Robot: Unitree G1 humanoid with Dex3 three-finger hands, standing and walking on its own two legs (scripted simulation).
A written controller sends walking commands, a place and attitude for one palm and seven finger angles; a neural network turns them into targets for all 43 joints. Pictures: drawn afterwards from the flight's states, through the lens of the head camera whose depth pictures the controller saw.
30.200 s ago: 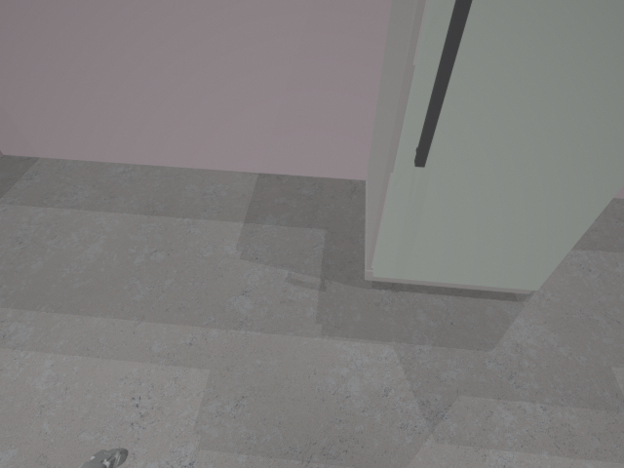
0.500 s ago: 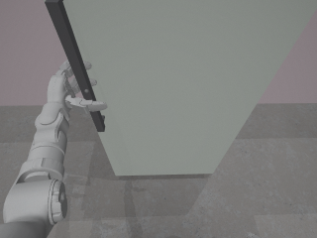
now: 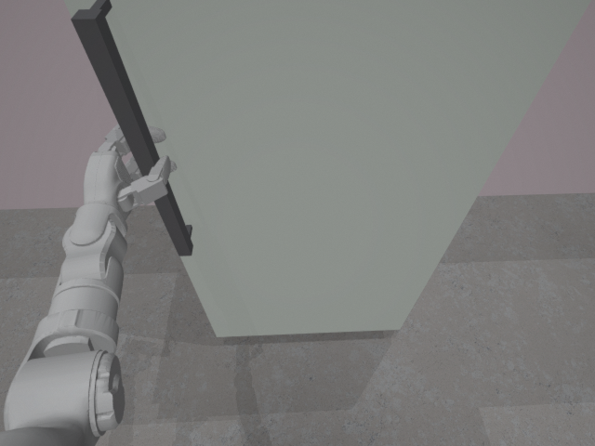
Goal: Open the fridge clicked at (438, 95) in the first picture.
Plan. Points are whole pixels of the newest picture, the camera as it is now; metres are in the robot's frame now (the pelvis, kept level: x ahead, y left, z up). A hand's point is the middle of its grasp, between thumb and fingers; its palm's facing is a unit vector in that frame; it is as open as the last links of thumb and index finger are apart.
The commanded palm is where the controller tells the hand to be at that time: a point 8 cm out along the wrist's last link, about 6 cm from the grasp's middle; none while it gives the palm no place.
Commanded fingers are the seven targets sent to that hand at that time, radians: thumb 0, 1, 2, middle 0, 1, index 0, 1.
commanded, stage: grip the handle and tug to test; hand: left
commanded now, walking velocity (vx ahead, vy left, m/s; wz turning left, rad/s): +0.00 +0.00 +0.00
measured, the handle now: (155, 159) +0.49 +0.21 +0.12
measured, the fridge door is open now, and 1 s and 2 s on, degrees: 0 4 32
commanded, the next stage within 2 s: pull the door a little, standing still in 0.70 s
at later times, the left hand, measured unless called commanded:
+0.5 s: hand (159, 180) +0.43 +0.19 +0.13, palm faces +0.04 -1.00 +0.01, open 6.0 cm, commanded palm +0.38 +0.24 +0.13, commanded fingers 0.00 0.90 0.90 -0.45 -1.40 -0.45 -1.40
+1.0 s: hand (157, 201) +0.40 +0.18 +0.13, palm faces +0.04 -1.00 +0.01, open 6.2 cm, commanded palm +0.35 +0.23 +0.13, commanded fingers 0.00 0.90 0.90 -0.45 -1.40 -0.45 -1.40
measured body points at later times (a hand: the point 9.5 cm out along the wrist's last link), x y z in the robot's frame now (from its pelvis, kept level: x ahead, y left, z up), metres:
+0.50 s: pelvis +0.01 +0.00 +0.00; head +0.04 -0.01 +0.45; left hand +0.43 +0.24 +0.13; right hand +0.10 -0.27 -0.10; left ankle +0.01 +0.12 -0.72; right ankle -0.02 -0.11 -0.72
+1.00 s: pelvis +0.03 +0.00 +0.01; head +0.05 -0.01 +0.46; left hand +0.39 +0.23 +0.13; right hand +0.17 -0.25 -0.09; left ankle +0.01 +0.12 -0.72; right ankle -0.02 -0.11 -0.72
